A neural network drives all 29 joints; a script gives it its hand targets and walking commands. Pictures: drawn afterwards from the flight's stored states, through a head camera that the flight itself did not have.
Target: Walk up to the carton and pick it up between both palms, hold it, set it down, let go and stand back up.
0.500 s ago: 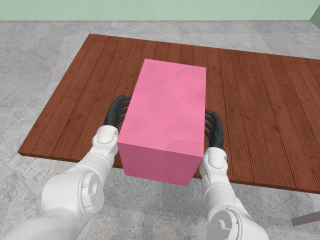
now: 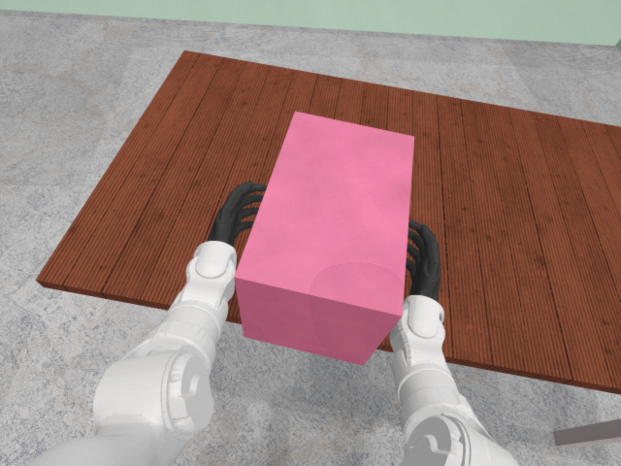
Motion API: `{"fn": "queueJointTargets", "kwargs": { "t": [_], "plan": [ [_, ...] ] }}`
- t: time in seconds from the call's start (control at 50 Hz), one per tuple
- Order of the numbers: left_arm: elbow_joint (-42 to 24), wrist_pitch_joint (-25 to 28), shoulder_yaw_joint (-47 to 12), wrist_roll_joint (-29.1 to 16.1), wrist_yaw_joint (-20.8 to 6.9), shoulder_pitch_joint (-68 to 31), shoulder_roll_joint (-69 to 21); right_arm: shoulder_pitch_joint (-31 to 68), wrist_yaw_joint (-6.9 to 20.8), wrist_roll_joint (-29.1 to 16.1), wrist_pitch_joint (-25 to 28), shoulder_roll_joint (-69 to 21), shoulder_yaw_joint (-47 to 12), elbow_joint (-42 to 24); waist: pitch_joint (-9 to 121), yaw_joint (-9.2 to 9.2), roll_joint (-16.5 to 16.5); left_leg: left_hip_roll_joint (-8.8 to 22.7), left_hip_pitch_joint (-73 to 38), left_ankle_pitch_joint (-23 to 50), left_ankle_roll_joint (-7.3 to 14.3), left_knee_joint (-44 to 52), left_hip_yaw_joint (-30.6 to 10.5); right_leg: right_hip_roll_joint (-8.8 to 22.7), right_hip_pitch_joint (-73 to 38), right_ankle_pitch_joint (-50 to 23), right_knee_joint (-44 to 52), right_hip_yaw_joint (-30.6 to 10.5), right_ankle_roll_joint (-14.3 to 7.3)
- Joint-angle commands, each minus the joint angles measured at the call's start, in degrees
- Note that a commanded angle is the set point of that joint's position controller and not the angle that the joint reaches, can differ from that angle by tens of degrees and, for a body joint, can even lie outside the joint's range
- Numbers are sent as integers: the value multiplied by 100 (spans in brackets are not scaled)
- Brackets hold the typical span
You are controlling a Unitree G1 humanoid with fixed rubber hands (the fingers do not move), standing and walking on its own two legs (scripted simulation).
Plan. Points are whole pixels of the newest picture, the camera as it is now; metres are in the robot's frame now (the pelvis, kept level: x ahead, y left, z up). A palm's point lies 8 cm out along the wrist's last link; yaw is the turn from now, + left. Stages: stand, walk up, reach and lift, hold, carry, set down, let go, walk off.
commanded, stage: reach and lift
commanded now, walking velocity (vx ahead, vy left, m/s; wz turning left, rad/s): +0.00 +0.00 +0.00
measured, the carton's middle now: (328, 237) +0.44 -0.04 -0.01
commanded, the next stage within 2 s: none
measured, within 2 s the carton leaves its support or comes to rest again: leaves its support in 1.26 s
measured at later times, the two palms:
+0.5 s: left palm (226, 235) +0.41 +0.11 +0.02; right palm (422, 285) +0.35 -0.16 +0.01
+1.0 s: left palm (223, 239) +0.41 +0.11 +0.03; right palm (421, 284) +0.35 -0.16 +0.01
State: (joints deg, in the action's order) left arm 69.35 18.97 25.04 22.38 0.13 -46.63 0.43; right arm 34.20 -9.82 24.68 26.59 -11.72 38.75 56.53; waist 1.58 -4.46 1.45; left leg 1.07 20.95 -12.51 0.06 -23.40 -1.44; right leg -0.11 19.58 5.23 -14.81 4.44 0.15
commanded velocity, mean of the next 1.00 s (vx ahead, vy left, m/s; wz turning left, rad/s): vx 0.00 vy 0.00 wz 0.00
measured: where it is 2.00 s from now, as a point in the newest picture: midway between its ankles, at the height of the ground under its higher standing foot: outside the picture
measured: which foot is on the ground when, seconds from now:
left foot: down 0.00-1.00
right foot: down 0.00-1.00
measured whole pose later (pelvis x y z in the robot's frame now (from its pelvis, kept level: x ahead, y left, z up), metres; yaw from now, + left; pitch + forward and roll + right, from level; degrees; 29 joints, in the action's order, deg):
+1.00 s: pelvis +0.00 -0.01 +0.00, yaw +0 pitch +14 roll -2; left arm 68.2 18.7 17.3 17.2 2.7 -45.0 1.4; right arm 34.4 -12.2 18.6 31.2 -8.1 31.4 62.4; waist 5.7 -3.1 0.3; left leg 1.7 24.7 -10.0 -0.5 -20.6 -0.8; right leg -0.4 22.7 2.4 -11.2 5.5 -0.6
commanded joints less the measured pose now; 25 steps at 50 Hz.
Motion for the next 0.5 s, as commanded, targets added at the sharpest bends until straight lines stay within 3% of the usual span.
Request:
{"fn": "queueJointTargets", "kwargs": {
  "t": [0.0,0.48],
  "plan": [
    [-114,-1,-1115,452,-604,-2458,-3334,3248,858,741,257,-2771,-2077,197,3272,39,-515,-81,-616,2035,-400,217,484,-115,-2112,-1938,-328,258,-87],
    [-364,-170,-1316,415,-572,-2398,-3479,3367,715,591,395,-2720,-2232,186,3262,104,-537,-80,-551,1992,-355,346,483,-116,-2079,-1921,-160,257,-119]
  ]
}}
